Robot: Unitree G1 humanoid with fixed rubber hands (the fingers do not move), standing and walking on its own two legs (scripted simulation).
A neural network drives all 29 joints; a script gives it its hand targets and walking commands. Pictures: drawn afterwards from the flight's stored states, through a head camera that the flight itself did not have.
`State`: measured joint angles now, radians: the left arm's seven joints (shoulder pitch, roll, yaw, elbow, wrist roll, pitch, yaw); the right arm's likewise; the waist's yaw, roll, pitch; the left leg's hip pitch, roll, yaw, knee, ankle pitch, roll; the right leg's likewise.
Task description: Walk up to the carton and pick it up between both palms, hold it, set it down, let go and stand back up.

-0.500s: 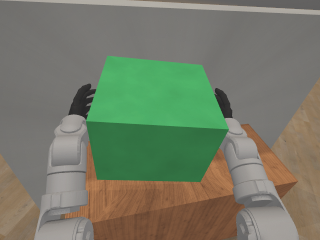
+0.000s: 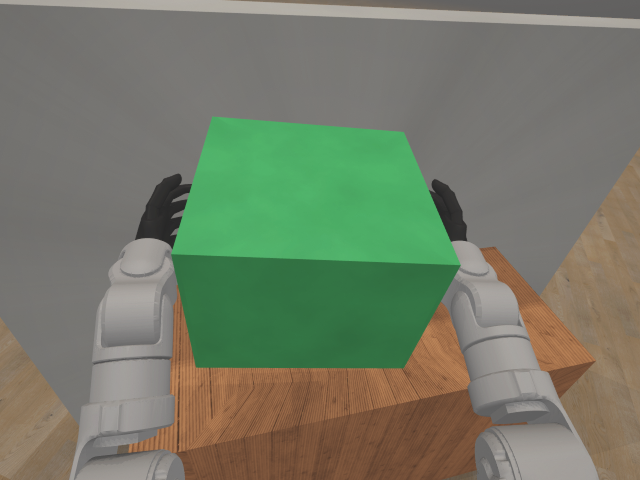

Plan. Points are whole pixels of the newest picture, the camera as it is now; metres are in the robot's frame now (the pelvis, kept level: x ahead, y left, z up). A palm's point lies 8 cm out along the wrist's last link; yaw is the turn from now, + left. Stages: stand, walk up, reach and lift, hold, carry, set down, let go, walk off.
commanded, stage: hold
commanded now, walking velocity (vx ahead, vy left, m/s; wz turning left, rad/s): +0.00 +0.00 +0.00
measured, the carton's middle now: (307, 241) +0.38 +0.01 +0.16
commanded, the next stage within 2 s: none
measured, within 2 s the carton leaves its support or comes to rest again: neither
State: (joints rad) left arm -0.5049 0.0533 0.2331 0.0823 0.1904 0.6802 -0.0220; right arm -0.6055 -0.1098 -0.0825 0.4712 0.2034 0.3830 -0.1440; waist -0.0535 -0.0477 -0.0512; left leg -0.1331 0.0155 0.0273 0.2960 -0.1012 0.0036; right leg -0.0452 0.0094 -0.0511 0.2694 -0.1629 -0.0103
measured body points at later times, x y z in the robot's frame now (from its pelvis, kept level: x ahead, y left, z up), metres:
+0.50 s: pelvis +0.00 +0.00 +0.00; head -0.04 +0.02 +0.45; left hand +0.36 +0.18 +0.18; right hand +0.37 -0.17 +0.17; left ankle +0.04 +0.12 -0.75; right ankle -0.01 -0.11 -0.75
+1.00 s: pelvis +0.00 +0.00 +0.00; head -0.04 +0.02 +0.45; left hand +0.36 +0.18 +0.18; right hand +0.37 -0.17 +0.18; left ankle +0.04 +0.12 -0.75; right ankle -0.01 -0.11 -0.75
